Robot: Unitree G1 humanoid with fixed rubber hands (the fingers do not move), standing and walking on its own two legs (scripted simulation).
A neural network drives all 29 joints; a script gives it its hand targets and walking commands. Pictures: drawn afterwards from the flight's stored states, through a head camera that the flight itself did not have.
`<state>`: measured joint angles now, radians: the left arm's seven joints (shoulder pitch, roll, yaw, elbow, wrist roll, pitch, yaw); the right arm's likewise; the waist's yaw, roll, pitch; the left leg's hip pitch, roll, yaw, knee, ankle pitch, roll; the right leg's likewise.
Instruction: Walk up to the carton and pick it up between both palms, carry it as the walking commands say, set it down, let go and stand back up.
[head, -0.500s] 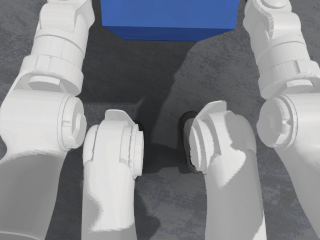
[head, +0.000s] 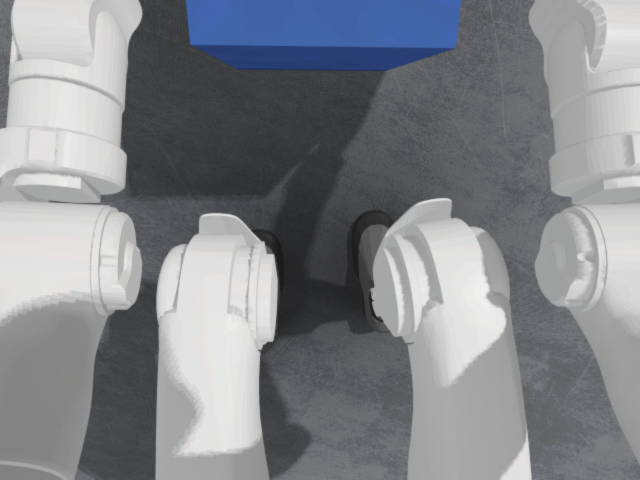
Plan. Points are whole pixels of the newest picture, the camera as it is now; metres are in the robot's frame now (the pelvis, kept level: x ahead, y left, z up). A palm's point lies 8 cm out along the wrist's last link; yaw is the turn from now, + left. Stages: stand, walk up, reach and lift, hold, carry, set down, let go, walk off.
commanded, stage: set down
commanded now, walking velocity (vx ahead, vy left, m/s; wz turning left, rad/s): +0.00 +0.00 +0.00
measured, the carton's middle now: out of the picture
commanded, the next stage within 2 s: let go in 1.08 s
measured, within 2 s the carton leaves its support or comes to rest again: neither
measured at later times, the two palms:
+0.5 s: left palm out of the picture +0.57 +0.16 -0.02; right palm out of the picture +0.54 -0.22 -0.02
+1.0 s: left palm out of the picture +0.57 +0.17 +0.13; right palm out of the picture +0.54 -0.22 +0.14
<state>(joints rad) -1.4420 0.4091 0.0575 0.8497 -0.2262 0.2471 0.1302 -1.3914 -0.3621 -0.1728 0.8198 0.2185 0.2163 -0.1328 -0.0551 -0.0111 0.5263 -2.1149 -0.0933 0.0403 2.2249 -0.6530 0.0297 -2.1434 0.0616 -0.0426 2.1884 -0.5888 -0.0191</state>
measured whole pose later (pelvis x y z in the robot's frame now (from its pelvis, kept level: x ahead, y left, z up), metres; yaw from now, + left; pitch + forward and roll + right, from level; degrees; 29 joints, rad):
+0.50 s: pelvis +0.00 +0.00 +0.12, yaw +0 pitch +31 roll +1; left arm -1.44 0.43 0.13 0.71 -0.20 0.39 0.11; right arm -1.37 -0.36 -0.21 0.62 0.18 0.40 -0.14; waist -0.06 -0.02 0.52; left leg -1.78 -0.10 0.02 1.82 -0.57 0.02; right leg -1.81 0.08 0.00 1.80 -0.52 -0.01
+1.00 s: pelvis +0.01 +0.00 +0.26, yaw +0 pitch +27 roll +1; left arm -1.34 0.41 0.15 0.70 -0.13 0.38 0.06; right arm -1.29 -0.34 -0.23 0.62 0.15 0.39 -0.12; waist -0.05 -0.03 0.52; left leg -1.31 -0.09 -0.03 1.24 -0.40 0.02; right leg -1.34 0.07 0.03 1.23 -0.36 -0.02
